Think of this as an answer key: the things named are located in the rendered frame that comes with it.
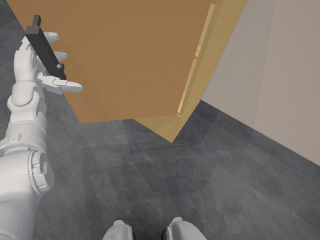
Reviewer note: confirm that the handle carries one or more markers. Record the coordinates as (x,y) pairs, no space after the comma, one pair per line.
(40,44)

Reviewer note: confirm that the robot left forearm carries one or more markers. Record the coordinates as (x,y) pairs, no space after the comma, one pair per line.
(28,125)

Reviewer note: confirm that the robot left thigh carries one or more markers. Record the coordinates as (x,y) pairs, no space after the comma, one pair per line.
(119,232)

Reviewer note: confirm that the cupboard door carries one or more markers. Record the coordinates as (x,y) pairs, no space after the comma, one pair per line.
(132,57)

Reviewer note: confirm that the robot left shin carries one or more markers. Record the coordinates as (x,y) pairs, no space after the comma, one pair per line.
(118,222)

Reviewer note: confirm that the robot left hand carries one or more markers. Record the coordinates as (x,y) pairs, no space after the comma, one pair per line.
(28,67)

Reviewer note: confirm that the robot left upper arm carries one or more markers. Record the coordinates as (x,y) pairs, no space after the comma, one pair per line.
(24,179)

